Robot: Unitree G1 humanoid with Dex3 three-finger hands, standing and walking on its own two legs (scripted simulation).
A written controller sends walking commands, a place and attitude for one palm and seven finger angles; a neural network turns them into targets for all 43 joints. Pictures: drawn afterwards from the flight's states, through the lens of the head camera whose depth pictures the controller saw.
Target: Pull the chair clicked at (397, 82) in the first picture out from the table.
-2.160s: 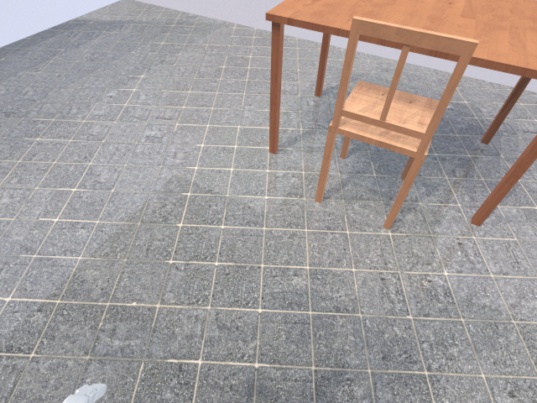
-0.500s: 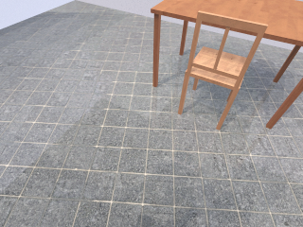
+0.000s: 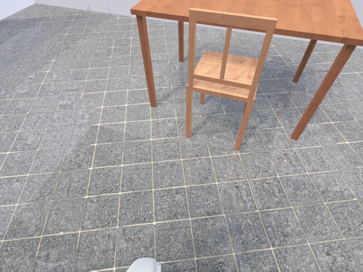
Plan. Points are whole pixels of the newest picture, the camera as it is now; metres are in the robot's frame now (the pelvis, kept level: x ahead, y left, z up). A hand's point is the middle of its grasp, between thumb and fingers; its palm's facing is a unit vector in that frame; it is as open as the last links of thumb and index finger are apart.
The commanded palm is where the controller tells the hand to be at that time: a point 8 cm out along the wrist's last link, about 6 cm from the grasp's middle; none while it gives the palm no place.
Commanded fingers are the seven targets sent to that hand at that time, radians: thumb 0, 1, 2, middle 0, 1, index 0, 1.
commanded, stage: walk to a spot facing it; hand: left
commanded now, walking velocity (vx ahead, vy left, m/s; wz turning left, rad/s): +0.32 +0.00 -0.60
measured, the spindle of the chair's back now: (225, 54) +1.05 -0.11 -0.08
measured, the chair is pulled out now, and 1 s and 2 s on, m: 0.00 0.00 0.00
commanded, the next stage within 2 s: none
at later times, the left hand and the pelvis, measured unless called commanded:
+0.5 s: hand (110, 205) +0.31 +0.25 -0.16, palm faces -0.24 -0.94 -0.24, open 7.4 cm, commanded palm none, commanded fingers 0.00 0.90 0.90 -0.20 -0.30 -0.20 -0.30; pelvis +0.18 +0.06 +0.00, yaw -20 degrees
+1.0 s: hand (160, 167) +0.45 +0.12 -0.16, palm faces -0.58 -0.79 -0.19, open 7.4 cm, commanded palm none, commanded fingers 0.00 0.90 0.90 -0.20 -0.30 -0.20 -0.30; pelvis +0.25 +0.04 +0.00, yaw -36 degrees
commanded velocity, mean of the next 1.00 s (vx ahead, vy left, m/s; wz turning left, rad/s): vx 0.06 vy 0.00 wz -0.60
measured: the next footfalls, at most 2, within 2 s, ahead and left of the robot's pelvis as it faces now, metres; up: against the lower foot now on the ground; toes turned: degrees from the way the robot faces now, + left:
left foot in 0.28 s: +0.29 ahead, +0.14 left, +0.00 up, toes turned -5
right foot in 0.70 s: +0.26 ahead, -0.11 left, +0.00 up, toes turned -34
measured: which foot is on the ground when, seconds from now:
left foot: up 0.00-0.26, down 0.28-0.70, up 0.72-1.00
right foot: down 0.00-0.28, up 0.30-0.68, down 0.70-1.00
